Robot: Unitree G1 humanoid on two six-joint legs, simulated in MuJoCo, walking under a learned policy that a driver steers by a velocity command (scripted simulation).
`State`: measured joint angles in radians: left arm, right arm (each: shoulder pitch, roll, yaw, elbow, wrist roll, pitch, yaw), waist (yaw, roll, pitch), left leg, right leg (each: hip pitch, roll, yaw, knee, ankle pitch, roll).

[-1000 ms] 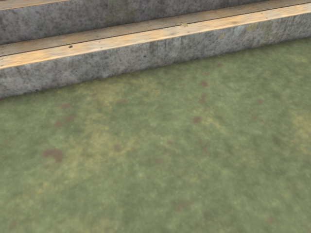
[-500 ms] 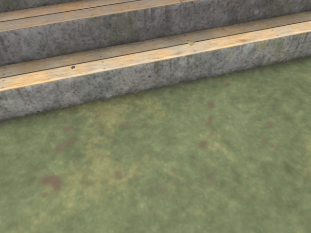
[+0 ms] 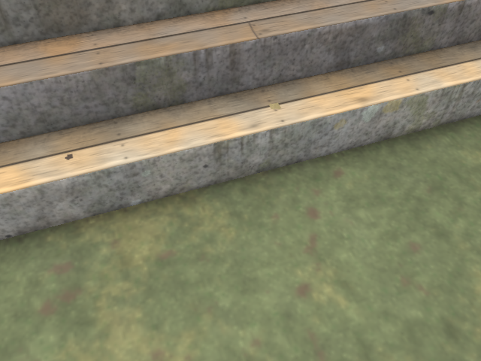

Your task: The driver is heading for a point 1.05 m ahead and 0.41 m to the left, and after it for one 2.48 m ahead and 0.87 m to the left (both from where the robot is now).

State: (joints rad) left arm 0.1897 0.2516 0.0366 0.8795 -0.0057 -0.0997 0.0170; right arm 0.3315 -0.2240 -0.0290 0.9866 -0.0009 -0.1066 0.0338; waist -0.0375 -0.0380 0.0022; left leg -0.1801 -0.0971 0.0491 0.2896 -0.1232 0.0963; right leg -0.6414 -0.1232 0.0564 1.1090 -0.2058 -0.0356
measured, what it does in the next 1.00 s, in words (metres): walks ahead, turning left: right foot, then left foot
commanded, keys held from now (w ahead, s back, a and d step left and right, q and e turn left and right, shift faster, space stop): w+q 1.00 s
